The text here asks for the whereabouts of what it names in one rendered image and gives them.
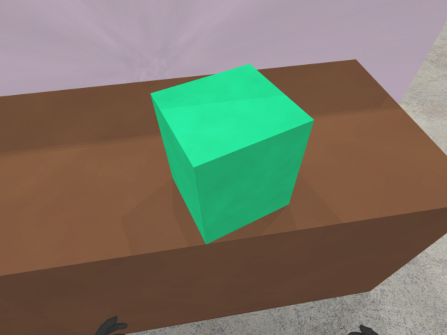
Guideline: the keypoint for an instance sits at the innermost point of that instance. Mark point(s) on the left robot hand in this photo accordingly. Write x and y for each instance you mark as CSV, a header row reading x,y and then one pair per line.
x,y
110,326

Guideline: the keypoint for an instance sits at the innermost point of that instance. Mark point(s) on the carton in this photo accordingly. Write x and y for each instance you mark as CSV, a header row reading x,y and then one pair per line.
x,y
235,144

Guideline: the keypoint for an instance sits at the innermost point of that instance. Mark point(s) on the pedestal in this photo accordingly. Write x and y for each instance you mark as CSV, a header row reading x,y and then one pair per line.
x,y
93,225

